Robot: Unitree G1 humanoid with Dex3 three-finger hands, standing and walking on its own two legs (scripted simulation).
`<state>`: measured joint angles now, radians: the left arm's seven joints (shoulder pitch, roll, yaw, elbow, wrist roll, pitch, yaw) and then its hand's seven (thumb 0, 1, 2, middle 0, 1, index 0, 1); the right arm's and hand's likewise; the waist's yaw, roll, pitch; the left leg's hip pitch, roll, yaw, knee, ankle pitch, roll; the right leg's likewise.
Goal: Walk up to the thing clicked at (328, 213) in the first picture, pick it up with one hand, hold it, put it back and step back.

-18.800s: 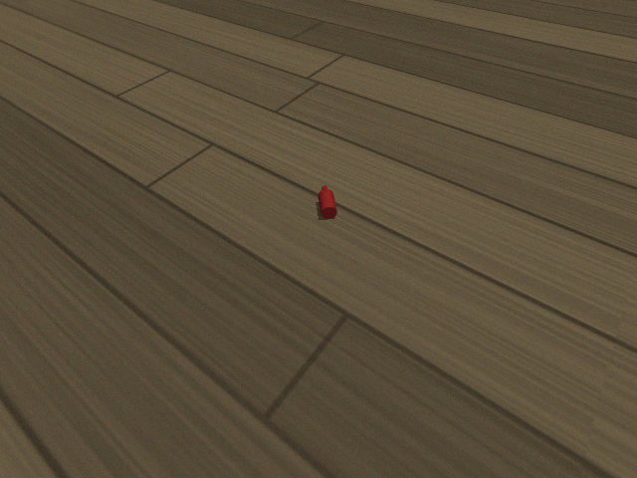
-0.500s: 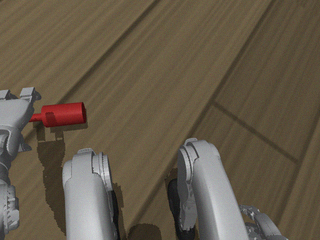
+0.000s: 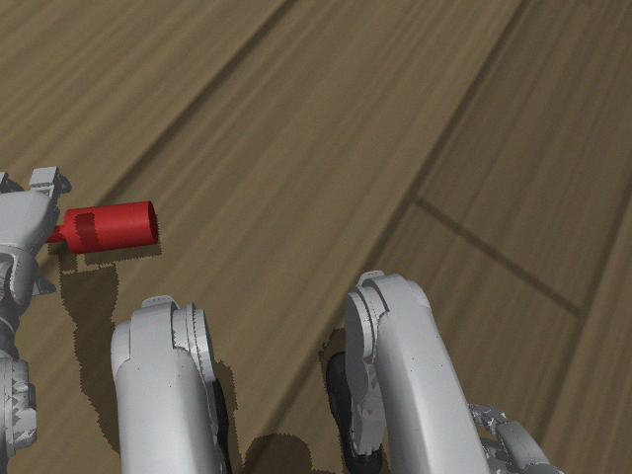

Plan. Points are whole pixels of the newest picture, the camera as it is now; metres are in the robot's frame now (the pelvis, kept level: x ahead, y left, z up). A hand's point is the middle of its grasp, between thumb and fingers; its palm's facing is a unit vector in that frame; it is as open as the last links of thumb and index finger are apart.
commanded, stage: rise first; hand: left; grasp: from above
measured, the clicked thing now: (96, 229) +0.45 +0.31 -0.29
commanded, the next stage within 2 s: approach in 1.34 s
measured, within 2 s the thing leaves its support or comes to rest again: neither
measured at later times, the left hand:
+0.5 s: hand (45, 234) +0.42 +0.33 -0.18, palm faces -0.44 -0.07 -0.90, open 14.1 cm
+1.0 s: hand (39, 229) +0.42 +0.33 -0.16, palm faces -0.44 -0.07 -0.90, open 14.1 cm
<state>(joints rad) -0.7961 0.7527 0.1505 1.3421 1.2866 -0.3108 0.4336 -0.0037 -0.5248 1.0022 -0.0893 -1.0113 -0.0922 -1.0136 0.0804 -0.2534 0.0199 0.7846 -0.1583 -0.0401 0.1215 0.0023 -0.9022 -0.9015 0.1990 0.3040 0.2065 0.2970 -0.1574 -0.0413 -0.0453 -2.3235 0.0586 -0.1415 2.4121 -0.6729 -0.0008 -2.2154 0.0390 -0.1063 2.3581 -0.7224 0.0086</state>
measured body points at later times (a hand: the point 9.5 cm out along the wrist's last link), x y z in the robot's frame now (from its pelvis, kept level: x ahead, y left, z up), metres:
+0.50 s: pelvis +0.00 +0.00 -0.01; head +0.23 +0.08 +0.37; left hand +0.44 +0.33 -0.12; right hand +0.08 -0.28 -0.12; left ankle +0.08 +0.13 -0.29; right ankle +0.09 -0.11 -0.29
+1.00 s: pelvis +0.00 +0.00 +0.00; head +0.23 +0.08 +0.38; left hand +0.44 +0.33 -0.11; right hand +0.08 -0.27 -0.11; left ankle +0.08 +0.13 -0.29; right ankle +0.09 -0.11 -0.29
